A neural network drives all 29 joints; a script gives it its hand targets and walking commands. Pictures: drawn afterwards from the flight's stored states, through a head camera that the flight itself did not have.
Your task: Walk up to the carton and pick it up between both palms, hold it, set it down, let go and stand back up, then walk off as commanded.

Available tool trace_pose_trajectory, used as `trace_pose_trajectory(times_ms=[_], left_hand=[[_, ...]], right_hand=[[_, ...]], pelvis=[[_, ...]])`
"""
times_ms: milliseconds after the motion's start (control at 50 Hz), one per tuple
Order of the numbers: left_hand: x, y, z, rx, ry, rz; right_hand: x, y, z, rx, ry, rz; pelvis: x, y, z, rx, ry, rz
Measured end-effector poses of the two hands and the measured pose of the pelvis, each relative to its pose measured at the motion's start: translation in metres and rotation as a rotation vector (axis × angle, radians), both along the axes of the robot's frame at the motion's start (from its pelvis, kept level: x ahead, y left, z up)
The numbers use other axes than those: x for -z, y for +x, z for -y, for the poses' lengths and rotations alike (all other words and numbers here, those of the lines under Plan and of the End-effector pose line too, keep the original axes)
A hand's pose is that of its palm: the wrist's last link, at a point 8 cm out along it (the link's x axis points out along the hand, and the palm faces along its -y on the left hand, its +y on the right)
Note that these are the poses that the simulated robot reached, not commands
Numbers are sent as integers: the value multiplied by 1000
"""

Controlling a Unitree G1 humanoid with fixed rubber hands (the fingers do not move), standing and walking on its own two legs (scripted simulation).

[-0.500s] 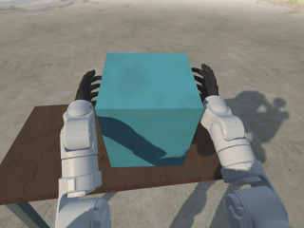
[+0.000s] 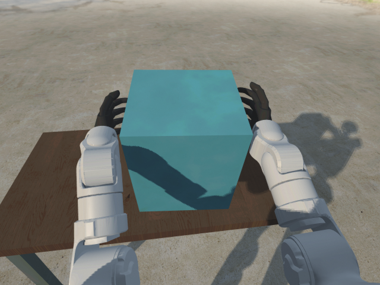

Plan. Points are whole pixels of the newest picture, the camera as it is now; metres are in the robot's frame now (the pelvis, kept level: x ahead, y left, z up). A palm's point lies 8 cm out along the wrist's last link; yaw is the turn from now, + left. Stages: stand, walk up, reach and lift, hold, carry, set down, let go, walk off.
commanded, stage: hold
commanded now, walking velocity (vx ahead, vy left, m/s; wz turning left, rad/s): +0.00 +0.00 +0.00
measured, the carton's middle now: (183, 143) +0.39 +0.01 +0.14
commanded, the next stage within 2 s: set down in 1.94 s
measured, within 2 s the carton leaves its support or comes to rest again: neither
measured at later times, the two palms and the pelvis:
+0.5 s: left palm (104, 128) +0.36 +0.16 +0.22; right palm (260, 118) +0.36 -0.14 +0.23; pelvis +0.00 +0.00 +0.00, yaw +0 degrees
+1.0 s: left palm (107, 130) +0.36 +0.16 +0.21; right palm (260, 122) +0.36 -0.14 +0.22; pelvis +0.00 +0.00 +0.00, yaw +0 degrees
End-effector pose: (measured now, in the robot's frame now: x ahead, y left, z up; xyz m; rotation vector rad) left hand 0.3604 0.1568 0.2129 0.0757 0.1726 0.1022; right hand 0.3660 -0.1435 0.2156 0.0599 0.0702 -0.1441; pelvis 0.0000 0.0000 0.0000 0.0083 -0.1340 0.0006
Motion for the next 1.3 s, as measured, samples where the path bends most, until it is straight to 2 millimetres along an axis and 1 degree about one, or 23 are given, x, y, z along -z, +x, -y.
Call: trace_pose_trajectory(times_ms=[140, 340, 380, 440, 480, 520, 580, 620, 660, 720, 760, 820, 880, 920, 960, 1040, 1080, 1120, 1220, 1300], left_hand=[[-11, -6, -1, -1, -3, 47], [5, -5, 1, 8, -5, -22], [1, -5, 1, 6, -3, -6], [-9, -7, 0, 0, 0, 38], [-9, -6, -1, -2, -4, 38], [-4, -4, -2, -3, -6, 15], [7, -1, -1, 0, -6, -32], [9, 0, 0, 2, -3, -39], [4, 1, 1, 3, 1, -21], [-9, -2, 1, 0, 5, 36], [-14, -3, 0, -4, 6, 59], [-10, -4, -1, -4, -2, 42], [2, -2, 0, 0, -10, -12], [7, -1, 1, 4, -10, -33], [6, -1, 1, 6, -7, -28], [-8, -3, 1, 1, 0, 31], [-9, -3, -1, -2, 0, 38], [-8, -3, -1, -2, -3, 34], [1, -1, 0, 3, -5, -8], [-2, -2, 1, 4, -4, 9]], right_hand=[[-10, -6, -1, 2, 12, 48], [4, -7, 1, 8, -6, -21], [1, -7, 1, 7, -4, -5], [-9, -7, -1, 2, 2, 39], [-12, -6, -1, 1, -4, 40], [-8, -3, -2, 0, -14, 17], [3, -1, -1, 0, -19, -30], [7, 0, 0, 1, -15, -38], [4, 0, 1, 1, -7, -19], [-8, -2, 0, 0, 3, 38], [-14, -3, -1, -2, 5, 61], [-12, -3, -1, -2, 3, 45], [0, -3, 0, 2, -3, -8], [5, -3, 1, 5, -5, -29], [5, -3, 1, 6, -4, -25], [-8, -4, 1, 3, 3, 35], [-12, -4, -1, 0, 2, 43], [-11, -3, -1, 0, 1, 38], [-1, -2, 0, 4, -2, -3], [-3, -4, 1, 5, 1, 14]], pelvis=[[0, -2, -1, 0, -1, 3], [0, -4, -1, 0, -1, 6], [0, -4, -1, 0, -1, 5], [0, -3, 0, 0, -1, 5], [0, -4, 0, 0, -1, 5], [0, -4, -1, 0, -1, 5], [0, -3, 0, 0, 0, 4], [0, -2, 0, 0, 0, 3], [0, -2, 0, 0, 0, 1], [0, -1, 0, 0, 0, 0], [0, -1, 0, 0, 0, 1], [0, -2, 0, 0, 0, 3], [0, -3, 0, 0, 0, 4], [0, -3, 0, 0, 0, 4], [0, -2, 0, 0, 0, 3], [0, -2, 0, 0, 0, 2], [0, -2, 0, 0, 0, 3], [0, -2, 0, 0, 0, 3], [0, -2, 0, 0, 0, 3], [0, -2, 0, 0, 0, 3]])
